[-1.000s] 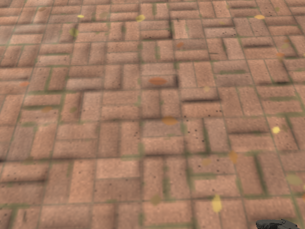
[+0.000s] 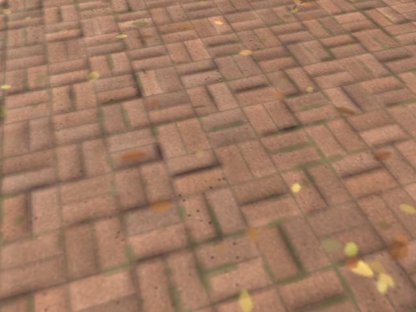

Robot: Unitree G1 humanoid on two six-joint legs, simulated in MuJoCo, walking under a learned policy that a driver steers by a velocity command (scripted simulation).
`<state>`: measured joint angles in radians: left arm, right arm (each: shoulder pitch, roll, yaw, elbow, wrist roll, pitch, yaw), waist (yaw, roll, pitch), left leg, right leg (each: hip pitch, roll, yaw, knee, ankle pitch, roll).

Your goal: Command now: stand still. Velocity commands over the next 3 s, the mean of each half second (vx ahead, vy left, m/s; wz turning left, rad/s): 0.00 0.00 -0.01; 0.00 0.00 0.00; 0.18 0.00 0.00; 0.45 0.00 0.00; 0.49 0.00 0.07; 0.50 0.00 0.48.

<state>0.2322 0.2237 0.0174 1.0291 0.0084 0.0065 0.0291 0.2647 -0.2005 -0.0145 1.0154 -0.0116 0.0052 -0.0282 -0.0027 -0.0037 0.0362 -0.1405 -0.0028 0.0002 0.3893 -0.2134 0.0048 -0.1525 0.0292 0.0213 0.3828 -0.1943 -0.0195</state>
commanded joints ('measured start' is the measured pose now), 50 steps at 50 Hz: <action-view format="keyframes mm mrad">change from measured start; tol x2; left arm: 1 17 80 12 -5 0 -8 4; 20 101 30 -7 98 1 -11 10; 50 147 -16 -10 126 1 -15 17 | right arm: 1 33 -97 -16 -4 0 -7 -4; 22 78 -45 3 91 1 -9 -8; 50 128 -6 8 124 1 -13 -15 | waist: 1 -2 14 20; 50 1 6 45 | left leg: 1 -39 96 -101 -89 31 32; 15 -69 86 -105 -95 -12 38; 50 -65 78 -96 -61 57 36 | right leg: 1 -20 -93 97 -74 41 -25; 16 -42 -95 90 -71 15 -18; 50 -41 -100 81 -51 59 -19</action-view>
